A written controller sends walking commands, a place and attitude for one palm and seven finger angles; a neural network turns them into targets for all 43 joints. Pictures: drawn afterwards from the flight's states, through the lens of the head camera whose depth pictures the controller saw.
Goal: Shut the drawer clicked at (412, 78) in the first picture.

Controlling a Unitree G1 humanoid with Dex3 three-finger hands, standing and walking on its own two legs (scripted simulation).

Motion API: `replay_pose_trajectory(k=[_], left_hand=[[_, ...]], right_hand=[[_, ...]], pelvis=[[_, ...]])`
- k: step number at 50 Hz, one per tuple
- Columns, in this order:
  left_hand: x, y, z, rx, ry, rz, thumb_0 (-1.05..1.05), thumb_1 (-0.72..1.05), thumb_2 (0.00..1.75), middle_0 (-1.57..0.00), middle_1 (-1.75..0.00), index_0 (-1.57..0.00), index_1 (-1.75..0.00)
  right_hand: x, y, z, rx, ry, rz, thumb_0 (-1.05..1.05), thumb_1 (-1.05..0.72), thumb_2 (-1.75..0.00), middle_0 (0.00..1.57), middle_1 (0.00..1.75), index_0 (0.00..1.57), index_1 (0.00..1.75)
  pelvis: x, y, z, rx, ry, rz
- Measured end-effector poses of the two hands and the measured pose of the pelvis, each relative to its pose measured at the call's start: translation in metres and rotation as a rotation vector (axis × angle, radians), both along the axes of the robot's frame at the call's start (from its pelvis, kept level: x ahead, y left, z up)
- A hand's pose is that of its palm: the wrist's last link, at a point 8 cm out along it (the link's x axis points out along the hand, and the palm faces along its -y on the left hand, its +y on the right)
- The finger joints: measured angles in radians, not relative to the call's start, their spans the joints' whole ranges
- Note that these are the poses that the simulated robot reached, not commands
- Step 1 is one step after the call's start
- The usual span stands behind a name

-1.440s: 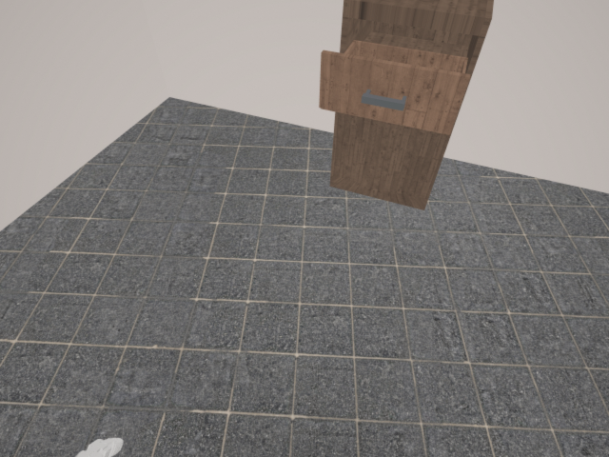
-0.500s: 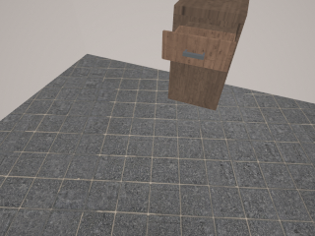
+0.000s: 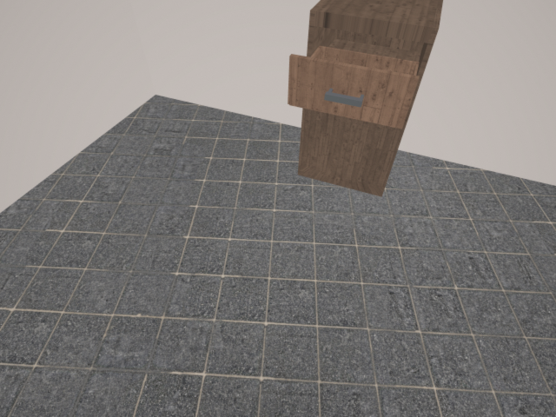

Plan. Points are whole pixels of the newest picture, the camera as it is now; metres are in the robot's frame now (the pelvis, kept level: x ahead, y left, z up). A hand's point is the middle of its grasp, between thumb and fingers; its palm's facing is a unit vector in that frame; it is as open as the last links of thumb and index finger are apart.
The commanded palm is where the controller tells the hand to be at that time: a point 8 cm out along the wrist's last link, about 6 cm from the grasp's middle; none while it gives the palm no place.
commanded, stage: walk to a spot facing it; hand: left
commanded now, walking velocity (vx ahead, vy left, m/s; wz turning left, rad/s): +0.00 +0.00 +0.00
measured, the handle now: (344, 96) +1.11 -0.16 -0.09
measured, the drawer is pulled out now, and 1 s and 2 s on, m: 0.30 0.30 0.30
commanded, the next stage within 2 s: turn to face it in 1.38 s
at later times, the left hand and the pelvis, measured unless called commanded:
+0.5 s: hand out of the picture +0.05 +0.16 -0.18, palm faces -0.03 -0.98 -0.20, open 7.4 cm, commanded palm none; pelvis +0.07 -0.03 -0.02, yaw -6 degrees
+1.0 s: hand (198, 315) +0.35 +0.19 -0.18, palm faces -0.25 -0.94 -0.21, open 7.4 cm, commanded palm none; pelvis +0.26 +0.00 -0.01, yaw -20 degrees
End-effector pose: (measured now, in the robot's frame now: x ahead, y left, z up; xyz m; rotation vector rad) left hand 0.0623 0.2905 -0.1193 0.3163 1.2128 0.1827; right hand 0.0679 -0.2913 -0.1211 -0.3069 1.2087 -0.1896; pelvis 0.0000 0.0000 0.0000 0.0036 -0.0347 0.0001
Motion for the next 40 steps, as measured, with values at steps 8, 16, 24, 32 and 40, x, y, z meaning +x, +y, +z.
replay_pose_trajectory(k=[8,16,24,32,40], left_hand=[[-0.006,-0.001,-0.001,0.002,0.018,0.008,0.01,0.9,0.9,-0.21,-0.3,-0.2,-0.3],[-0.021,-0.03,-0.022,-0.071,0.122,0.005,0.01,0.91,0.9,-0.2,-0.3,-0.2,-0.3],[-0.017,-0.08,-0.034,-0.129,0.159,0.037,0.01,0.91,0.9,-0.2,-0.3,-0.2,-0.3],[-0.023,-0.101,-0.02,-0.174,0.342,0.044,0.01,0.9,0.9,-0.21,-0.3,-0.2,-0.3],[0.051,-0.066,-0.043,-0.169,0.395,0.025,0.01,0.9,0.9,-0.21,-0.3,-0.21,-0.3]], right_hand=[[-0.001,0.002,-0.002,0.004,0.011,0.001,0.01,-0.9,-0.9,0.2,0.3,0.2,0.3],[-0.024,0.021,-0.023,0.074,0.049,-0.079,0.01,-0.91,-0.9,0.2,0.3,0.2,0.3],[-0.046,0.025,-0.045,0.139,0.19,-0.169,0.01,-0.91,-0.9,0.2,0.3,0.2,0.3],[0.06,0.032,-0.024,0.162,0.015,-0.192,0.01,-0.91,-0.9,0.2,0.3,0.2,0.3],[0.192,0.052,-0.022,0.13,-0.19,-0.16,0.01,-0.91,-0.9,0.2,0.3,0.2,0.3]], pelvis=[[0.001,0.0,0.0,0.0,0.004,-0.004],[0.023,-0.005,-0.01,0.008,0.019,-0.068],[0.062,-0.025,-0.02,-0.009,0.023,-0.104],[0.111,-0.021,-0.006,0.002,0.044,-0.165],[0.189,0.003,-0.026,-0.023,0.044,-0.229]])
